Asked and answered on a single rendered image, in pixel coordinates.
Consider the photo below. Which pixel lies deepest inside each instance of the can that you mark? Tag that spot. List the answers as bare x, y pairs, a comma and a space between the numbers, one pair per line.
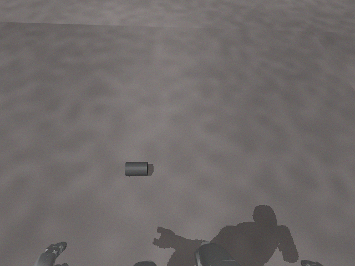
136, 168

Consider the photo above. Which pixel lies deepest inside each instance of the left robot hand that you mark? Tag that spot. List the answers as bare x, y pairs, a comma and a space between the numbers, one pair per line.
51, 253

